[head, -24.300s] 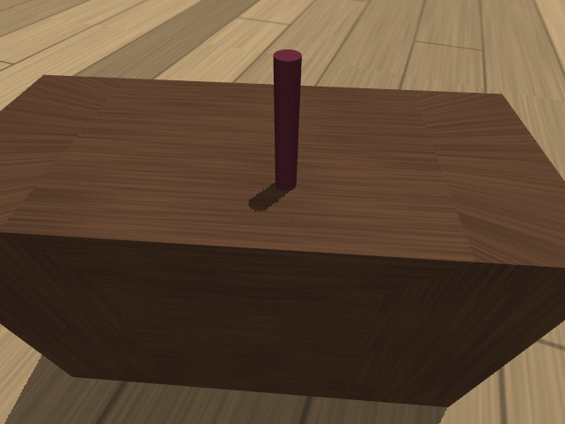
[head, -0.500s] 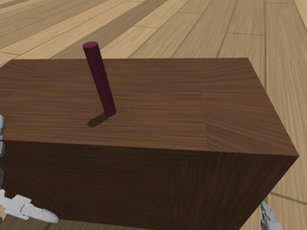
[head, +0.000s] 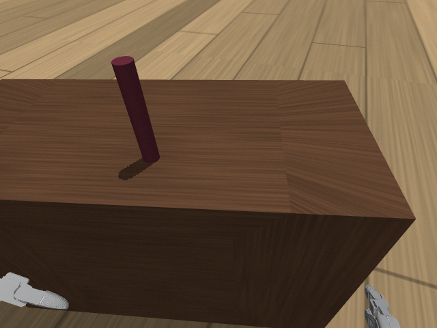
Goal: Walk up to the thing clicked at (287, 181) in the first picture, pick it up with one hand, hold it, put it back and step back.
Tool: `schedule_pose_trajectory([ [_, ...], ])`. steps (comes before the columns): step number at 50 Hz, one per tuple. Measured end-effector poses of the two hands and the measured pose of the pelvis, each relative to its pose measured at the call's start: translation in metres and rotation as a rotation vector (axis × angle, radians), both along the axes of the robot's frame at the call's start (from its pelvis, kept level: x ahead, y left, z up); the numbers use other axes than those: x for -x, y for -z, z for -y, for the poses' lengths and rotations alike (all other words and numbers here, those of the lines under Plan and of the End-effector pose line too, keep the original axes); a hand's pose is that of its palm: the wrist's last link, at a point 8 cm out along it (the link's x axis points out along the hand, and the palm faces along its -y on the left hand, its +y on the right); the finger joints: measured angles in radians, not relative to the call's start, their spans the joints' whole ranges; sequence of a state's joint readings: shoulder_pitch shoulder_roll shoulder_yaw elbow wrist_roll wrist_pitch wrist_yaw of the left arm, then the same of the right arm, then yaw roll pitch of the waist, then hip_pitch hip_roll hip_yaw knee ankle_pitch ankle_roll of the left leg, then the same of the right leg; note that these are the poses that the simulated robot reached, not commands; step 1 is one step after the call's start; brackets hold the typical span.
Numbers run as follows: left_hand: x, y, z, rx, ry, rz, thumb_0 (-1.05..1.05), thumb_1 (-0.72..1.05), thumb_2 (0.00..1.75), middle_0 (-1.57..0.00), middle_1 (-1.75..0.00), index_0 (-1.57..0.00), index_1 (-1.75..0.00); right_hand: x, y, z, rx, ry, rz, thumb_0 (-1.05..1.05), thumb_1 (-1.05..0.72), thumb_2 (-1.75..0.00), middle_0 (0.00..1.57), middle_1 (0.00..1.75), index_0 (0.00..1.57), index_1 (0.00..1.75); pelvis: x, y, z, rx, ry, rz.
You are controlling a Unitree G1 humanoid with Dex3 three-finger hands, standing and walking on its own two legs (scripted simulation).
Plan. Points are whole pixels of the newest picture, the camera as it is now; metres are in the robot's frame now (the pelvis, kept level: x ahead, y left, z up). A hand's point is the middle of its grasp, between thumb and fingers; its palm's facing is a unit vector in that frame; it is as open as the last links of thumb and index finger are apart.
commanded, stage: home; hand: left
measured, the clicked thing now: (139, 116) +0.52 +0.22 +0.15
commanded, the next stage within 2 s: none
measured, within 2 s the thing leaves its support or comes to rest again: neither
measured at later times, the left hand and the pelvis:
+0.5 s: hand (131, 311) +0.19 +0.19 -0.05, palm faces +0.11 -0.97 -0.22, open 17.7 cm; pelvis +0.02 +0.01 +0.00, yaw +0 degrees
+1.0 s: hand (148, 308) +0.21 +0.18 -0.10, palm faces +0.09 -0.97 -0.23, open 17.6 cm; pelvis +0.02 +0.00 +0.00, yaw -1 degrees
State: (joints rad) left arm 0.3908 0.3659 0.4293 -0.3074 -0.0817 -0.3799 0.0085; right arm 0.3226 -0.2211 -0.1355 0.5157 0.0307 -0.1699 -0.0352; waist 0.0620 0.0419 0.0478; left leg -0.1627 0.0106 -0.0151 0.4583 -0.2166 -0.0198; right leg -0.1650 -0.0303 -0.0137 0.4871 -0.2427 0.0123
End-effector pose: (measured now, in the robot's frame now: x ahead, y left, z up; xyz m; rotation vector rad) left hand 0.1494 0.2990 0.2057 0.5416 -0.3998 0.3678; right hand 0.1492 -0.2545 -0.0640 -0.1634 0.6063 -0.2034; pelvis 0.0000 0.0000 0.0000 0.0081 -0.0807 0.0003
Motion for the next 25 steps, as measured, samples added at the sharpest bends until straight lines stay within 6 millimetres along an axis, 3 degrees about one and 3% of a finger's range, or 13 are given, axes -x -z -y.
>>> schedule_pose_trajectory([
  [9, -0.002, 0.092, 0.012, 0.228, 0.0, -0.317, -0.01, -0.55, 0.07, -0.05, -0.06, -0.06, -0.06, -0.019, 0.017, -0.049, -0.067, -0.09, -0.072, -0.01, -0.18, -0.5, 0.14, 0.19, 0.13, 0.19, -0.005, 0.0, -0.008, 0.006, -0.001, -0.015],
  [17, -0.002, 0.161, 0.029, 0.358, 0.001, -0.583, -0.01, -0.59, 0.04, -0.05, -0.05, -0.05, -0.05, -0.031, 0.014, -0.042, -0.029, -0.062, -0.073, 0.0, -0.44, -0.64, 0.16, 0.22, 0.16, 0.22, -0.013, -0.001, -0.01, 0.006, -0.003, -0.027],
  [25, -0.012, 0.235, 0.058, 0.479, 0.026, -0.855, -0.01, -0.6, 0.03, -0.04, -0.05, -0.05, -0.04, -0.029, 0.016, -0.037, -0.008, -0.059, -0.118, 0.01, -0.67, -0.77, 0.18, 0.26, 0.18, 0.26, -0.018, -0.001, -0.007, 0.006, 0.001, -0.053],
])
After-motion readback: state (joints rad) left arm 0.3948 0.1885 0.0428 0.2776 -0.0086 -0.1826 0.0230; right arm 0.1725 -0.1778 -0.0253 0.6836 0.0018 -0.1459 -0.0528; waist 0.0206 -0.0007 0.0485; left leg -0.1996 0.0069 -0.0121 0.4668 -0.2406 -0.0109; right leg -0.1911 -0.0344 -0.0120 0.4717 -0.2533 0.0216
